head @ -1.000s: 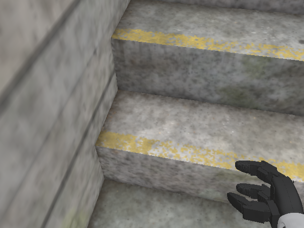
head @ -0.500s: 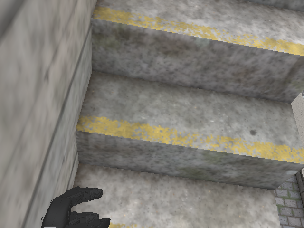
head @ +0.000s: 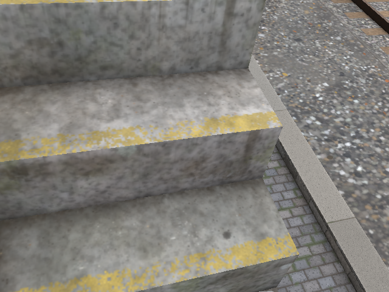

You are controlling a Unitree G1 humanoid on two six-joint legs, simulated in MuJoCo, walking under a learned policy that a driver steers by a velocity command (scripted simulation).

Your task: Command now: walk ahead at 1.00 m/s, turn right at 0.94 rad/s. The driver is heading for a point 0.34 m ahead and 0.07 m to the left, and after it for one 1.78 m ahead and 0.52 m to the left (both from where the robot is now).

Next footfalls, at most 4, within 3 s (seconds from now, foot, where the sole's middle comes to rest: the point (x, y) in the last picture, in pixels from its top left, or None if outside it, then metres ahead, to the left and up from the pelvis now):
0.18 right None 0.13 -0.34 -0.74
0.48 left None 0.03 -0.24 -0.72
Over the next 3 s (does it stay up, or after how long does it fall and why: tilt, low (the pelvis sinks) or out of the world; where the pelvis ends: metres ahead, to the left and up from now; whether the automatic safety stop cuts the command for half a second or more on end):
falls after 0.86 s (out of the world)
